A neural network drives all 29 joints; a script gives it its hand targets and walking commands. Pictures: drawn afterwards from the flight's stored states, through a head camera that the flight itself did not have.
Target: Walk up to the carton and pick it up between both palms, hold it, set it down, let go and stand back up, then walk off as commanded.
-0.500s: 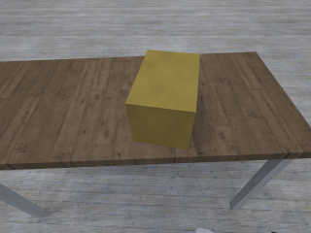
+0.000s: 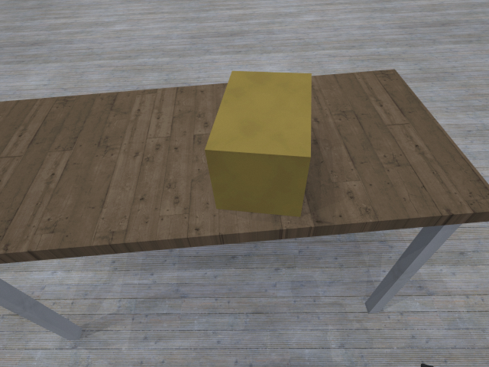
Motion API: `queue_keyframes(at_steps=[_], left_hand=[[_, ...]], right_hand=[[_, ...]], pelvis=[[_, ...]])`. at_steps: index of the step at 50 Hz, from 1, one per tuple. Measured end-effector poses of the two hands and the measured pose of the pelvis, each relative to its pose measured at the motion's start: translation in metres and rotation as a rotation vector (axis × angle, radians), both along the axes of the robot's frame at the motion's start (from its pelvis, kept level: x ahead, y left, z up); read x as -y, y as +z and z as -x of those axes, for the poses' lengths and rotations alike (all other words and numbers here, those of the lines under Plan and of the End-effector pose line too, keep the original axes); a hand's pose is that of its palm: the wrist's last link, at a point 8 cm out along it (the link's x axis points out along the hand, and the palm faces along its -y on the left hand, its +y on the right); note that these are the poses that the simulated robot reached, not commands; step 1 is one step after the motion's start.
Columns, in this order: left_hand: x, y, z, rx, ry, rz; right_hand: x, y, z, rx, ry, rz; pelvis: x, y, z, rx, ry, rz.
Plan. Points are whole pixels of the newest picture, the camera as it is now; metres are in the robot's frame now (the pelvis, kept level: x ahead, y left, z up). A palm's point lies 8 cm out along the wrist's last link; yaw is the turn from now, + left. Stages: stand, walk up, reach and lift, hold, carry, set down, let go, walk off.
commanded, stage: stand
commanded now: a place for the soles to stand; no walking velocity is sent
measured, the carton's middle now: (264, 140) +0.55 -0.05 +0.06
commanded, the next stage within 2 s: reach and lift in 0.64 s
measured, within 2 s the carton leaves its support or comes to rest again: neither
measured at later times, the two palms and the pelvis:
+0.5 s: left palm out of the picture +0.08 +0.29 -0.08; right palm out of the picture +0.09 -0.31 -0.09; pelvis -0.01 -0.01 +0.02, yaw +0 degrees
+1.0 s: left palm out of the picture +0.17 +0.24 -0.07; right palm out of the picture +0.13 -0.29 -0.09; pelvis -0.02 -0.01 +0.00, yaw -2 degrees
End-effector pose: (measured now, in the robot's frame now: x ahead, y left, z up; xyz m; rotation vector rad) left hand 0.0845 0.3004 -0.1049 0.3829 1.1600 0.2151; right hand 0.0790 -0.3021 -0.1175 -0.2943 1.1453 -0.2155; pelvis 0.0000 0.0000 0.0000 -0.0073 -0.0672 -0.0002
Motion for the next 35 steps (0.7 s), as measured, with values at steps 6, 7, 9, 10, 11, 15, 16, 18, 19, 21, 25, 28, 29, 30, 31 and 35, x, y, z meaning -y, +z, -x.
queue_keyframes(at_steps=[6, 7, 9, 10, 11, 15, 16, 18, 19, 21, 25, 28, 29, 30, 31, 35], left_hand=[[0.007, 0.005, 0.000, 0.045, 0.006, 0.015], [0.008, 0.007, 0.001, 0.046, 0.009, 0.018], [0.010, 0.010, 0.002, 0.046, 0.012, 0.022], [0.011, 0.012, 0.003, 0.046, 0.013, 0.023], [0.011, 0.013, 0.003, 0.047, 0.013, 0.023], [0.012, 0.019, 0.003, 0.053, 0.013, 0.022], [0.013, 0.021, 0.003, 0.054, 0.013, 0.022], [0.013, 0.023, 0.003, 0.055, 0.014, 0.023], [0.013, 0.023, 0.003, 0.055, 0.014, 0.023], [0.012, 0.025, 0.004, 0.055, 0.014, 0.024], [0.011, 0.027, 0.005, 0.053, 0.015, 0.027], [0.010, 0.028, 0.006, 0.049, 0.017, 0.030], [0.010, 0.028, 0.006, 0.047, 0.018, 0.030], [0.010, 0.028, 0.006, 0.046, 0.018, 0.031], [0.009, 0.029, 0.007, 0.044, 0.018, 0.031], [0.009, 0.029, 0.006, 0.027, 0.024, 0.031]], right_hand=[[0.003, 0.007, -0.009, 0.060, 0.027, 0.000], [0.004, 0.009, -0.010, 0.065, 0.030, -0.001], [0.005, 0.013, -0.012, 0.075, 0.032, -0.003], [0.005, 0.014, -0.012, 0.078, 0.033, -0.004], [0.006, 0.016, -0.012, 0.081, 0.033, -0.005], [0.007, 0.021, -0.012, 0.086, 0.033, -0.007], [0.007, 0.022, -0.012, 0.086, 0.034, -0.007], [0.007, 0.023, -0.011, 0.085, 0.035, -0.008], [0.007, 0.024, -0.011, 0.084, 0.035, -0.008], [0.006, 0.025, -0.009, 0.080, 0.035, -0.007], [0.005, 0.028, -0.007, 0.072, 0.034, -0.007], [0.004, 0.029, -0.005, 0.066, 0.034, -0.006], [0.004, 0.029, -0.005, 0.064, 0.034, -0.005], [0.004, 0.030, -0.004, 0.063, 0.035, -0.005], [0.003, 0.030, -0.004, 0.061, 0.035, -0.005], [0.003, 0.031, -0.005, 0.075, 0.018, -0.012]], pelvis=[[0.006, 0.002, 0.004, -0.001, -0.004, 0.000], [0.007, 0.003, 0.004, -0.005, -0.003, -0.001], [0.009, 0.007, 0.005, -0.014, -0.002, -0.003], [0.009, 0.008, 0.005, -0.019, -0.002, -0.004], [0.010, 0.010, 0.005, -0.023, -0.002, -0.004], [0.011, 0.014, 0.007, -0.039, -0.002, -0.006], [0.011, 0.015, 0.007, -0.042, -0.002, -0.006], [0.012, 0.017, 0.007, -0.047, -0.002, -0.006], [0.012, 0.018, 0.008, -0.050, -0.002, -0.006], [0.011, 0.020, 0.008, -0.053, -0.002, -0.006], [0.010, 0.023, 0.009, -0.061, -0.002, -0.004], [0.009, 0.025, 0.009, -0.067, -0.002, -0.003], [0.009, 0.025, 0.009, -0.069, -0.002, -0.002], [0.008, 0.026, 0.009, -0.070, -0.002, -0.002], [0.008, 0.026, 0.008, -0.071, -0.002, -0.002], [0.007, 0.027, 0.009, -0.069, -0.004, 0.000]])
